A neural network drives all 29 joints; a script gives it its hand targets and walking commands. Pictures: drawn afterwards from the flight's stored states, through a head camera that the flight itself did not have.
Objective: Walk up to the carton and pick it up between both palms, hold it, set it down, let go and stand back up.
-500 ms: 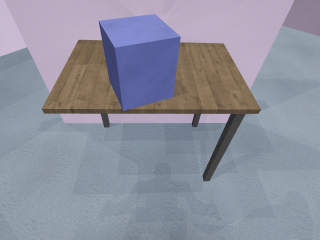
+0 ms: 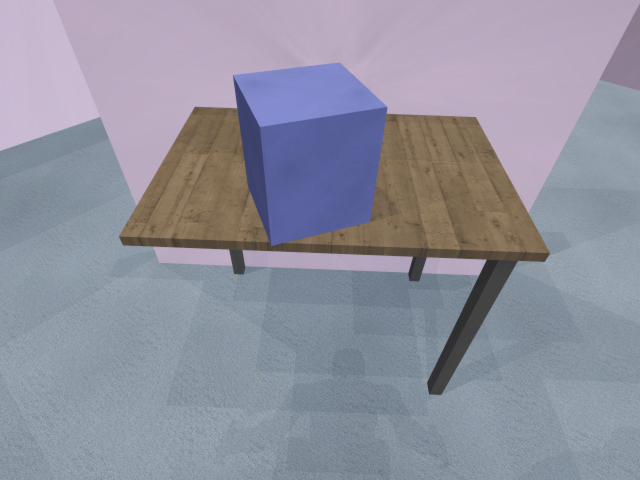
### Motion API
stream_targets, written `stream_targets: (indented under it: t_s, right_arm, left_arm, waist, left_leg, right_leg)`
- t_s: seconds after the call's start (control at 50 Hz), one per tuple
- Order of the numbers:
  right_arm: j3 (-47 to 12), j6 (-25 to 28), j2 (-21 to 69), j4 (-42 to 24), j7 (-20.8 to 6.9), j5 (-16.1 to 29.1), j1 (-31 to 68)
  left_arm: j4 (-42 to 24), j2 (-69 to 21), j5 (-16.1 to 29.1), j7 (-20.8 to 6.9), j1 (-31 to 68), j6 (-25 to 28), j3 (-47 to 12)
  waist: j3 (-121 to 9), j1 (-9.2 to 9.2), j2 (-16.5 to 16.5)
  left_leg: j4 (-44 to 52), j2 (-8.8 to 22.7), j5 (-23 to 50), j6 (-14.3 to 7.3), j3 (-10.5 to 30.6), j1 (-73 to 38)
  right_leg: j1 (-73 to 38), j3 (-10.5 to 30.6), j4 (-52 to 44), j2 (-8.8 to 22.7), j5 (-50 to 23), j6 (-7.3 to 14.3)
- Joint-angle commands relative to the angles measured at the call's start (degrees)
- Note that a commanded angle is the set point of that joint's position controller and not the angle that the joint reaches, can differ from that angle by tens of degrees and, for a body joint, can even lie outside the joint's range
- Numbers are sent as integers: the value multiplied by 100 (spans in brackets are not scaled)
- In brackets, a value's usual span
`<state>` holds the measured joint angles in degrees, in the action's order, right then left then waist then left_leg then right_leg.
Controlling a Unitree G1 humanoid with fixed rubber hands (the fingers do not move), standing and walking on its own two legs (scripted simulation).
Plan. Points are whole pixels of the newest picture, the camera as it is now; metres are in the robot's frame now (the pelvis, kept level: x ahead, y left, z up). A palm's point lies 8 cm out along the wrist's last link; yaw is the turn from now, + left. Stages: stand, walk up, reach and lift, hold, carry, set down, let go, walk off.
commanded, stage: walk up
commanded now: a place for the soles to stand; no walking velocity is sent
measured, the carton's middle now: (305, 153) +0.68 +0.03 +0.07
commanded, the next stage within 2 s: none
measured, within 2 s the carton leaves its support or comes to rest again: neither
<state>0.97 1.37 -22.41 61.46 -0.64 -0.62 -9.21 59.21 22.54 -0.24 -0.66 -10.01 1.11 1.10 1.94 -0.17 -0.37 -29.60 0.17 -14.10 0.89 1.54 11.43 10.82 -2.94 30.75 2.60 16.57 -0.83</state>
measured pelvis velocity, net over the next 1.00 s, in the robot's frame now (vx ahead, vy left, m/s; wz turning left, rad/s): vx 0.06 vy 0.05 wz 0.06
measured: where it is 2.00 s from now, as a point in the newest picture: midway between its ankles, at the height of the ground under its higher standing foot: outside the picture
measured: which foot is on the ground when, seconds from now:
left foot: down 0.00-0.72, up 0.74-0.86, down 0.88-1.00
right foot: down 0.00-0.90, up 0.92-1.00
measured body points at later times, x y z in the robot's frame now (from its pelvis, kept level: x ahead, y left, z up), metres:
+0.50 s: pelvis +0.02 +0.00 +0.01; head +0.03 +0.01 +0.45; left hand +0.11 +0.32 -0.12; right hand +0.13 -0.31 -0.11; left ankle +0.02 +0.13 -0.73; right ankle +0.00 -0.13 -0.73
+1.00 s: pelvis +0.06 +0.05 +0.00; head +0.07 +0.07 +0.45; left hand +0.07 +0.40 -0.12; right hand +0.18 -0.27 -0.10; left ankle +0.11 +0.16 -0.73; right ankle +0.03 -0.10 -0.67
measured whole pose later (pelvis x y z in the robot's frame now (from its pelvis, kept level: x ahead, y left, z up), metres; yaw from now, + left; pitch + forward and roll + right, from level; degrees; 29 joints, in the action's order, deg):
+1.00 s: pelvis +0.06 +0.05 +0.00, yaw +4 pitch -5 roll +0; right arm 4.8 3.2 -23.8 53.7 -2.9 -1.0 -10.4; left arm 56.3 26.2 -0.2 -1.7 -17.6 1.2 3.7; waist 5.8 0.1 1.3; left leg -32.3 0.3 -13.5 -2.1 -2.7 14.1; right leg 17.3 3.3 59.7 1.4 26.4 2.9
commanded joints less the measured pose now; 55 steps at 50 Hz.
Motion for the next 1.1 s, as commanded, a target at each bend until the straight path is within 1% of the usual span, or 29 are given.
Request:
stream_targets:
  t_s: [0.0, 0.1, 0.12, 0.16, 0.24, 0.28, 0.32, 0.36, 0.42, 0.48, 0.52, 0.56, 0.62, 0.64, 0.66, 0.68, 0.7, 0.74, 0.78, 0.82, 0.84, 0.86, 0.88, 0.9, 0.92, 0.96, 1.0, 1.02, 1.08]
  right_arm:
    - [147, 131, -1290, -321, 62, 14, 350]
    - [124, 114, -1244, -247, 92, 64, 441]
    - [131, 109, -1203, -202, 103, 49, 390]
    - [121, 80, -1243, -194, 92, 67, 520]
    - [115, 76, -1214, -207, 92, 41, 730]
    - [116, 72, -1225, -188, 89, 34, 706]
    - [99, 54, -1192, -125, 94, 53, 665]
    - [104, 60, -1150, -158, 95, 32, 784]
    - [84, 50, -1161, -90, 88, -3, 677]
    - [65, 75, -1140, -106, 105, 38, 804]
    - [111, 64, -1147, -122, 96, -8, 756]
    - [85, 66, -1184, -186, 103, 21, 855]
    - [77, 43, -1118, -142, 99, 47, 830]
    - [292, 83, -1335, -554, -32, -29, 582]
    - [314, 61, -1316, -581, -93, -77, 782]
    - [279, 44, -1186, -775, -153, -68, 1150]
    - [295, 36, -1083, -912, -168, -113, 1316]
    - [300, 68, -1173, -1018, -224, -67, 1262]
    - [370, 160, -1168, -1101, -301, -36, 971]
    - [439, 205, -1109, -903, -349, 15, 162]
    - [587, 200, -1161, -625, -334, -39, -604]
    - [783, 210, -1568, -420, -254, -157, -1495]
    - [917, 238, -2090, -537, -155, -168, -1763]
    - [904, 233, -2178, -888, -141, -103, -1039]
    - [817, 218, -2091, -1102, -130, 26, -455]
    - [676, 258, -1613, -1216, -106, -6, 16]
    - [589, 341, -1413, -1332, -87, 55, -175]
    - [586, 348, -1495, -1252, -76, 42, -347]
    - [625, 316, -1651, -1392, -105, -22, -387]
  left_arm:
    - [-323, 1091, 10, 55, 374, 184, 240]
    - [-239, 1182, 72, 101, 516, 150, 241]
    - [-191, 1162, 88, 108, 574, 139, 245]
    - [-163, 1166, 74, 124, 494, 108, 246]
    - [-103, 1019, 47, 105, 624, 89, 203]
    - [-124, 1141, 12, 104, 578, 110, 210]
    - [-81, 1123, 32, 112, 621, 112, 194]
    - [-49, 1122, 35, 127, 663, 118, 211]
    - [-4, 1122, 23, 120, 736, 110, 206]
    - [-16, 1107, 39, 123, 751, 98, 222]
    - [-14, 1112, -4, 113, 693, 99, 197]
    - [-19, 1020, 37, 106, 650, 95, 219]
    - [25, 1148, 6, 117, 620, 118, 248]
    - [-214, 1414, -5, 34, 26, 208, 432]
    - [-110, 1602, -67, 18, -247, 239, 482]
    - [-154, 1810, -104, 32, -612, 272, 606]
    - [-215, 1960, -104, 44, -706, 304, 678]
    - [-439, 1939, -138, 34, -516, 368, 726]
    - [-586, 1779, -167, 13, -364, 395, 680]
    - [-803, 1736, -127, -42, 91, 359, 641]
    - [-935, 1499, -78, -78, 429, 324, 567]
    - [-1072, 1070, 19, -105, 413, 297, 446]
    - [-1265, 677, 26, -103, 74, 283, 330]
    - [-1134, 1104, -2, -55, -146, 195, 408]
    - [-1029, 1478, 42, -65, -328, 156, 469]
    - [-805, 1489, 88, -77, -755, 167, 545]
    - [-729, 1385, 2, -110, -1013, 168, 564]
    - [-717, 1383, 6, -138, -1002, 165, 558]
    - [-973, 1247, 0, -227, -654, 164, 533]
  waist:
    - [-252, -22, 34]
    - [-606, 33, -19]
    - [-599, 28, -182]
    - [-515, -24, 68]
    - [-327, -13, -269]
    - [-361, -31, -192]
    - [-489, 11, 4]
    - [-294, -21, -141]
    - [-275, -28, 214]
    - [-309, -41, -92]
    - [-391, -32, 52]
    - [-399, -53, -231]
    - [-522, -5, 27]
    - [-802, -125, 69]
    - [-384, -287, 249]
    - [103, -461, 547]
    - [525, -556, 813]
    - [1037, -437, 478]
    - [727, -222, 577]
    - [187, 251, 1002]
    - [-82, 749, 368]
    - [-388, 1106, -896]
    - [-574, 1080, -2038]
    - [-453, 720, -1062]
    - [-25, 460, -432]
    - [585, 96, -347]
    - [356, 55, -195]
    - [353, 113, -399]
    - [574, 179, -715]
  left_leg:
    - [496, 612, 1162, -515, 545, -24]
    - [493, 557, 1745, -370, 478, -310]
    - [488, 563, 1901, -379, 447, -274]
    - [495, 545, 1672, -468, 514, -159]
    - [697, 558, 1071, -467, 584, -36]
    - [668, 578, 1505, -439, 553, -136]
    - [612, 453, 1262, -399, 472, -74]
    - [608, 461, 1383, -393, 476, -20]
    - [550, 406, 1241, -385, 403, 43]
    - [668, 546, 1623, -429, 580, -166]
    - [752, 554, 1491, -457, 616, -246]
    - [622, 571, 1505, -528, 546, -211]
    - [539, 486, 1765, -415, 496, -221]
    - [37, 314, -335, -634, 457, -23]
    - [-313, 151, -1432, -606, 234, 931]
    - [-765, 32, -1412, -530, -91, 1881]
    - [-1750, 106, -1533, -420, -174, 2699]
    - [-1628, 454, -1530, -355, 237, 2733]
    - [-1021, 487, -1617, -331, 132, 1975]
    - [-134, 221, -450, -266, -227, 336]
    - [328, 55, 359, -184, -395, -1086]
    - [815, 290, 214, -173, 88, -1943]
    - [1848, 1598, -1420, -598, 2513, -2249]
    - [2089, 2075, -2903, -1132, 3335, -1510]
    - [2131, 2237, -3205, -1361, 3111, -683]
    - [1842, 1692, -2044, -1120, 1878, -137]
    - [1660, 1482, -1013, -1105, 1275, -238]
    - [1640, 1408, -747, -1059, 991, -102]
    - [1801, 1465, -1376, -1313, 773, 62]
  right_leg:
    - [-295, 397, -594, 296, -897, 345]
    - [-562, 444, -683, 491, -1781, 357]
    - [-659, 453, -629, 473, -1760, 341]
    - [-699, 349, -688, 416, -1532, 330]
    - [-513, 289, -711, 333, -1007, 349]
    - [-606, 289, -773, 363, -1258, 278]
    - [-729, 394, -927, 466, -1276, 314]
    - [-662, 402, -913, 481, -1369, 326]
    - [-705, 351, -935, 463, -1229, 325]
    - [-606, 270, -868, 438, -1370, 237]
    - [-625, 221, -805, 437, -1122, 293]
    - [-616, 167, -787, 359, -1070, 260]
    - [-864, 260, -846, 473, -1604, 256]
    - [-1125, 399, -660, 445, 172, 535]
    - [-1384, 971, -928, 793, 1289, 779]
    - [-1626, 1585, -1476, 1335, 1658, 1084]
    - [-1643, 2371, -1915, 2090, 1544, 1512]
    - [-1242, 2434, -2030, 2378, 549, 1786]
    - [-973, 1551, -1576, 1997, -767, 1532]
    - [-184, 529, -929, 1373, -871, 1123]
    - [768, 97, 10, 1017, -813, 892]
    - [1419, -384, 1779, 327, -90, 635]
    - [2681, 53, 3114, -672, 1703, 439]
    - [2505, 856, 3633, -358, 1552, 487]
    - [2320, 1071, 3813, -157, 1201, 499]
    - [2071, 1109, 3378, 69, 577, 391]
    - [1873, 1026, 2966, 139, 341, 261]
    - [1622, 974, 2719, 86, 249, 166]
    - [1715, 596, 1701, 141, 301, 61]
